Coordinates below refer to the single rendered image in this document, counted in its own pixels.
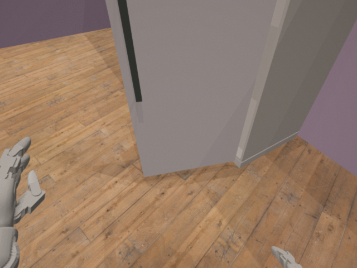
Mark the robot left hand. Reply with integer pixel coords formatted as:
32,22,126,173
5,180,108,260
0,137,45,227

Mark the robot left forearm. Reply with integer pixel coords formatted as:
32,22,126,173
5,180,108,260
0,227,20,268

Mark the handle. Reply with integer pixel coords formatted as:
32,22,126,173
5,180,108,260
118,0,142,102

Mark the fridge door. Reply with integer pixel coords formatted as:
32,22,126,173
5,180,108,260
105,0,277,177

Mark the robot right hand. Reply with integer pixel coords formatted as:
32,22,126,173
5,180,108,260
271,246,303,268

